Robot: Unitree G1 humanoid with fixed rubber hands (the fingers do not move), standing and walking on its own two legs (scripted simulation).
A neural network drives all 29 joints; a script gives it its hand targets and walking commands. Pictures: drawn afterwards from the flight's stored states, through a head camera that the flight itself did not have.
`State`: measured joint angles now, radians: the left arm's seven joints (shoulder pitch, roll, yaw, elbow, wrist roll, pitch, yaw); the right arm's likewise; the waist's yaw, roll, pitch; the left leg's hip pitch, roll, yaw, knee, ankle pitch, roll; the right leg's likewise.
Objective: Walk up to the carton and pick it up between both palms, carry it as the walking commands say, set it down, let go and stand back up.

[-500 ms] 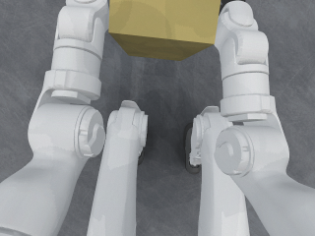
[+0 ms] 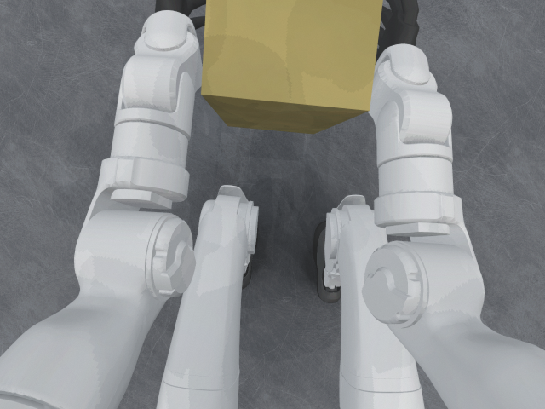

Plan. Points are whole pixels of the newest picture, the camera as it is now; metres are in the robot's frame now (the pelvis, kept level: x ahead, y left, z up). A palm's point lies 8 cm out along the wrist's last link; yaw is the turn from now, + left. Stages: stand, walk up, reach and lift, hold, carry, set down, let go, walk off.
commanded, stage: reach and lift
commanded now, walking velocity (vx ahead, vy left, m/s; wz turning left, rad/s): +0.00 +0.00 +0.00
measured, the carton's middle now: (282, 54) +0.53 +0.03 -0.12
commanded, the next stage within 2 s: none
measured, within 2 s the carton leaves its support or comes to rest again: neither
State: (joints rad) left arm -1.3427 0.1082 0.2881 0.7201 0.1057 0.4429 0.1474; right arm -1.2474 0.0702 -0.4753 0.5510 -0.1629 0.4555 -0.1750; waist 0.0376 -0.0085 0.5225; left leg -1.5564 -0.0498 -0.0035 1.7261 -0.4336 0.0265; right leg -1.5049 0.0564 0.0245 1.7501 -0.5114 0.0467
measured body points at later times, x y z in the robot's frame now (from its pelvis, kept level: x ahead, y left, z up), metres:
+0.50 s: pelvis +0.03 -0.01 +0.07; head +0.26 +0.01 +0.46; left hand +0.52 +0.15 +0.03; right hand +0.51 -0.10 +0.03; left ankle +0.17 +0.10 -0.48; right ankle +0.15 -0.13 -0.48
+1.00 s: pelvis +0.08 -0.01 +0.15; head +0.23 +0.01 +0.57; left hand +0.50 +0.14 +0.12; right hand +0.49 -0.11 +0.11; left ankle +0.17 +0.10 -0.48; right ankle +0.15 -0.13 -0.48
